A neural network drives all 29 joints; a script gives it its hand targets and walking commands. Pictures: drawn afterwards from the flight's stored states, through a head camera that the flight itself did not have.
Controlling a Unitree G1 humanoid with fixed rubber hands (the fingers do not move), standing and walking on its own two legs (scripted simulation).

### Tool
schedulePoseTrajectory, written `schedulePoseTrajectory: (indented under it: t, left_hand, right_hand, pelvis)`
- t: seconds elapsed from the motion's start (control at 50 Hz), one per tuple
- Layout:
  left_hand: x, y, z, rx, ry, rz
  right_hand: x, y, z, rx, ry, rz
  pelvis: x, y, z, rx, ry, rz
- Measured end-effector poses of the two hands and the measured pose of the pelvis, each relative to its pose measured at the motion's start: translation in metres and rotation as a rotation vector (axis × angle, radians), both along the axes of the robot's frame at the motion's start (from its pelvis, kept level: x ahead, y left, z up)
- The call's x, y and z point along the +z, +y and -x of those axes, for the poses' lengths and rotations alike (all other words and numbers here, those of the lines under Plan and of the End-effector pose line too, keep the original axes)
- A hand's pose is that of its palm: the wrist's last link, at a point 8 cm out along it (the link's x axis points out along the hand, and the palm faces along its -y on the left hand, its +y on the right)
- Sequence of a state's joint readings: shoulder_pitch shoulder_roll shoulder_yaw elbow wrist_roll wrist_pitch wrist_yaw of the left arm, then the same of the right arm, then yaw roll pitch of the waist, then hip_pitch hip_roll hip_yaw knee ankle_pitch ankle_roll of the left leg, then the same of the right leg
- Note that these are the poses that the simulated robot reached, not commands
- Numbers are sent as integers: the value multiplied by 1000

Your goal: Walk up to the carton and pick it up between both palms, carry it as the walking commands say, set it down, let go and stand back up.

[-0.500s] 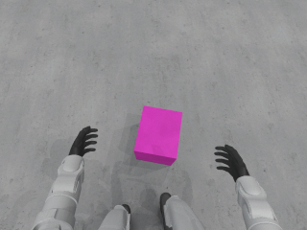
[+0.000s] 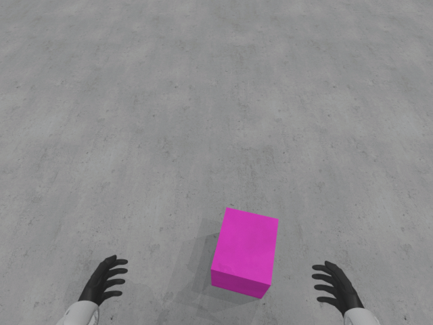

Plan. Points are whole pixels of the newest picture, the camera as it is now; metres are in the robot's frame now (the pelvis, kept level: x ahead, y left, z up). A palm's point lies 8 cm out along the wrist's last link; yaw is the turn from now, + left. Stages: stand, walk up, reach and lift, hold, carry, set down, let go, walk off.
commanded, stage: let go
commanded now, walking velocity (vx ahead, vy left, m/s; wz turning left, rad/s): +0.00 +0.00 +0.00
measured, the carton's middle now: (243, 253) +0.45 -0.10 -0.65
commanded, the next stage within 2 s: stand in 0.24 s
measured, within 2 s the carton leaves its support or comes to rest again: neither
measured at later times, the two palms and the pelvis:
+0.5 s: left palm out of the picture +0.11 +0.24 -0.10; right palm out of the picture +0.10 -0.31 -0.11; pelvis +0.03 -0.02 -0.01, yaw -4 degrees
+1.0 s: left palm (106, 311) +0.15 +0.23 -0.13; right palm out of the picture +0.05 -0.28 -0.14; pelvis +0.05 -0.02 -0.02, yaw -9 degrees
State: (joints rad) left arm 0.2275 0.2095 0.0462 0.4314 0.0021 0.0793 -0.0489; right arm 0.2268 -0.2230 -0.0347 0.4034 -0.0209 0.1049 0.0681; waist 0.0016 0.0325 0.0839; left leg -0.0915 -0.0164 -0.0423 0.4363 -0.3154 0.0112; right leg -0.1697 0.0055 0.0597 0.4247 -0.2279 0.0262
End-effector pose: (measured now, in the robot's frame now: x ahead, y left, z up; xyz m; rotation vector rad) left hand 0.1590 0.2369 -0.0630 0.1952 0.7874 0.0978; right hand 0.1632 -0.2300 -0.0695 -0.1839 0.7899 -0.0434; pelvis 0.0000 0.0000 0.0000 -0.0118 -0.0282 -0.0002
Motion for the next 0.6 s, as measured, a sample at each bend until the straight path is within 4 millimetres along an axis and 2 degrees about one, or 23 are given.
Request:
schedulePoseTrajectory:
  t: [0.14,0.22,0.26,0.36,0.44,0.5,0.6]
  left_hand:
    - [-1,-2,6,12,7,5]
    - [-3,-8,5,8,-5,3]
    - [-8,-8,11,1,10,-39]
    - [-22,10,40,-2,137,-134]
    - [-31,14,51,4,206,-139]
    - [-41,4,45,-15,234,-122]
    - [-53,-12,18,-58,234,-92]
  right_hand:
    - [4,-8,-4,-14,5,21]
    - [6,-18,-2,-33,16,43]
    - [5,-29,0,-30,-6,83]
    - [-17,-63,26,-86,21,151]
    - [-36,-75,53,-129,114,164]
    - [-44,-76,65,-161,173,156]
    - [-51,-72,67,-199,209,141]
  pelvis:
    - [0,-6,-1,-3,-17,-4]
    - [-1,-13,1,-1,-24,-6]
    - [-2,-15,0,-18,-1,-3]
    - [-8,-17,-11,-43,72,7]
    - [-11,-19,-22,-61,94,11]
    - [-14,-21,-34,-72,113,9]
    - [-18,-23,-48,-87,128,0]
